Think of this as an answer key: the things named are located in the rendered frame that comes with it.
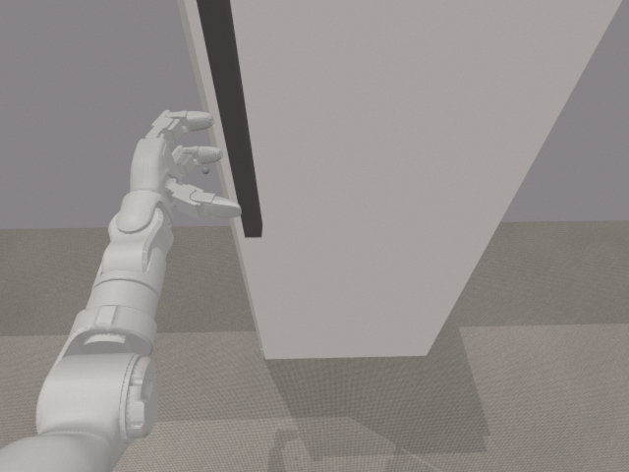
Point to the robot left upper arm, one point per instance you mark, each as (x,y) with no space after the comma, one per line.
(93,407)

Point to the fridge door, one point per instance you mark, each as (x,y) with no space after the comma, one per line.
(389,137)

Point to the handle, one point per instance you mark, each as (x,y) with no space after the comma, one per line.
(220,42)

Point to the left robot hand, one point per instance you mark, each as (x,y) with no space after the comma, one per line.
(153,165)

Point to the robot left forearm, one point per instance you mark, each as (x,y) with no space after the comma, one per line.
(119,315)

